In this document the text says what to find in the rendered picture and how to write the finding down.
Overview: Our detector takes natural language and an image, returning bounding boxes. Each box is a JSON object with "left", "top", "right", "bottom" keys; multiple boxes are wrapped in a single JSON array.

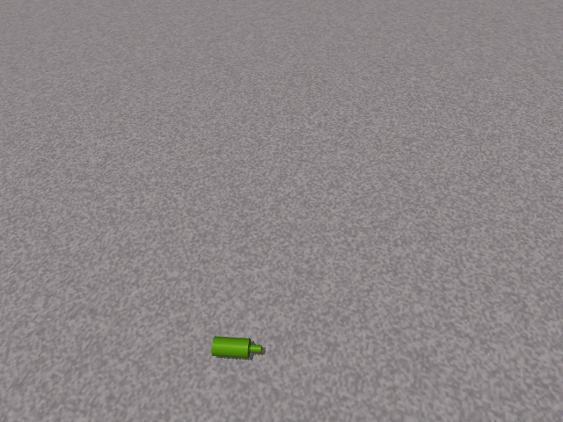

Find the bottle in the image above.
[{"left": 211, "top": 337, "right": 262, "bottom": 358}]

